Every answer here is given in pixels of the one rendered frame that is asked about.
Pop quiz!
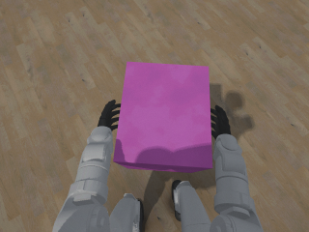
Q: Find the robot left thigh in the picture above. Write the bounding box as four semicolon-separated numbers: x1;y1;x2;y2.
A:
109;197;140;232

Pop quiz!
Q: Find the robot left hand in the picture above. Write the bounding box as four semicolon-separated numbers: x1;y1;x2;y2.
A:
98;100;121;131

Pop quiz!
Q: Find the robot right hand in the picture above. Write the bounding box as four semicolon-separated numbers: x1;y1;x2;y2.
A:
211;105;231;140

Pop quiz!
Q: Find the robot left forearm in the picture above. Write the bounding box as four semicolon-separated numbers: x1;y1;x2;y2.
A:
52;126;114;232

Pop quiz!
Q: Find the robot right forearm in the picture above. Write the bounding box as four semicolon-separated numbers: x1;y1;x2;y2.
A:
212;133;264;232

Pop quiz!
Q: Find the carton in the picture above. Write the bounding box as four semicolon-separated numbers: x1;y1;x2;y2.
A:
113;61;212;173

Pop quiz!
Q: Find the left robot upper arm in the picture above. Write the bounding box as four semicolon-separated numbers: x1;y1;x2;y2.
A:
53;203;111;232

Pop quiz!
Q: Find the right robot upper arm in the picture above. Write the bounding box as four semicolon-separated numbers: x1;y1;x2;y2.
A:
209;214;263;232

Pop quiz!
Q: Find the left robot shin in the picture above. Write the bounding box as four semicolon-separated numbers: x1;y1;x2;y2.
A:
124;193;140;232

